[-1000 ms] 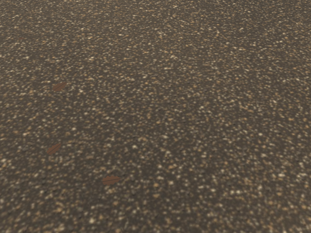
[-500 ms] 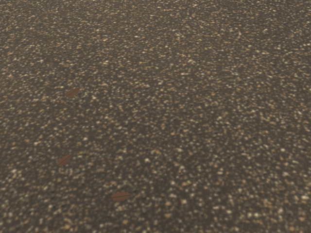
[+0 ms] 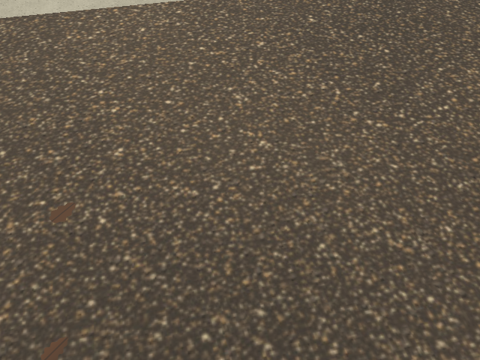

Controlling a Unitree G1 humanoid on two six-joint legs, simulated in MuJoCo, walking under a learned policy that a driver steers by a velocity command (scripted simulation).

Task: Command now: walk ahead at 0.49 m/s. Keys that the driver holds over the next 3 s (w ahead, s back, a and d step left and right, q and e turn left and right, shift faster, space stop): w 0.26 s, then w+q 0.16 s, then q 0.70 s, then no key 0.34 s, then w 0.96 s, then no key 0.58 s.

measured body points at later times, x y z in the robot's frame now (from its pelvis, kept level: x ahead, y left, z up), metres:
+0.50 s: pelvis +0.28 -0.07 +0.00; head +0.31 -0.08 +0.45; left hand +0.33 +0.20 -0.12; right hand +0.41 -0.35 -0.13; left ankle +0.34 +0.10 -0.66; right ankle +0.28 -0.16 -0.75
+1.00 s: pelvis +0.43 -0.03 -0.01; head +0.48 +0.00 +0.43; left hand +0.51 +0.28 -0.13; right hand +0.67 -0.25 -0.10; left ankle +0.50 +0.06 -0.75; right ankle +0.51 -0.19 -0.69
